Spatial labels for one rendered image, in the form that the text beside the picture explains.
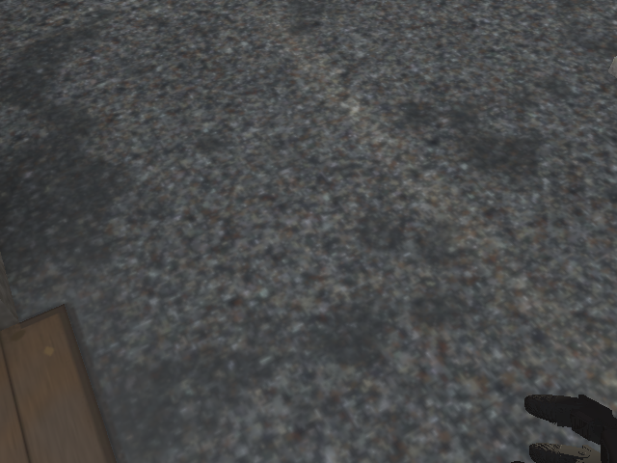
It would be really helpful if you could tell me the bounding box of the robot right hand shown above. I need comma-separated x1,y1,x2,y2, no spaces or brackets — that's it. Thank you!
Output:
511,395,617,463

